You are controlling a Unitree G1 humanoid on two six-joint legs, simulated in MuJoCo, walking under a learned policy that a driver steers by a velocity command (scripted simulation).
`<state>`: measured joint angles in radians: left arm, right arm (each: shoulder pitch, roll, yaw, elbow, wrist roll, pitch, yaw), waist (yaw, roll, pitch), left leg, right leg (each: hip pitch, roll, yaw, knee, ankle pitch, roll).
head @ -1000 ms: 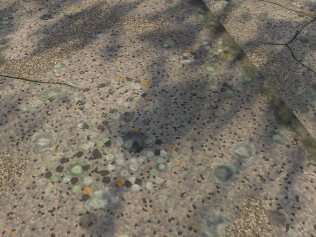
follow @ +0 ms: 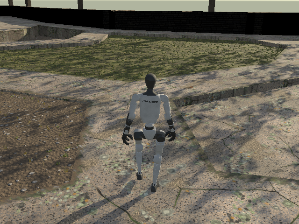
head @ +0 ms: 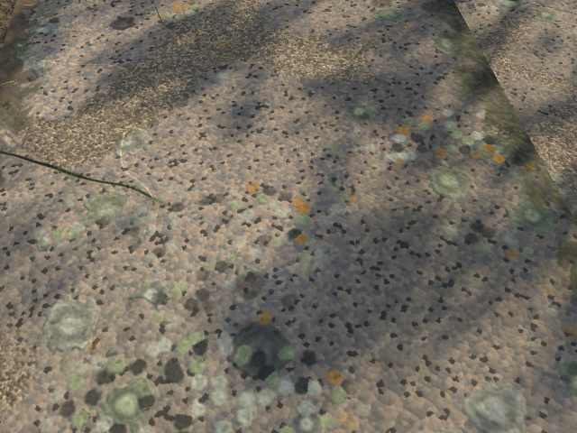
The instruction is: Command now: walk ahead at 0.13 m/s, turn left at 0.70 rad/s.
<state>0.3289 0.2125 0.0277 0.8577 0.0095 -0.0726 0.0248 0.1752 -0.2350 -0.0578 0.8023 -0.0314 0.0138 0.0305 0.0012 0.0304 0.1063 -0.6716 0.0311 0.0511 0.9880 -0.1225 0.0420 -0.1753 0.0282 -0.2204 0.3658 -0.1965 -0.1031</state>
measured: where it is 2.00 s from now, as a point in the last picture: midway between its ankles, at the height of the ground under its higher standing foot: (217, 133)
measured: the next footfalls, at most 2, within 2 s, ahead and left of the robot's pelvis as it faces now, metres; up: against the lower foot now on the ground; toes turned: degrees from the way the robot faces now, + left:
left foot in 0.50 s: +0.33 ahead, +0.21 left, +0.00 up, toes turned +30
right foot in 0.96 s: +0.75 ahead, +0.28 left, +0.00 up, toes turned +7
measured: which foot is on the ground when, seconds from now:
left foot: up 0.00-0.48, down 0.50-0.96, up 0.98-1.00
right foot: down 0.00-0.50, up 0.52-0.94, down 0.96-1.00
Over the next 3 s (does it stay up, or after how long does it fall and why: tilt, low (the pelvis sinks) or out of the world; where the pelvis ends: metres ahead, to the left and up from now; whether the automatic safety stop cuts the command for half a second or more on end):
stays up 1.39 0.28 0.00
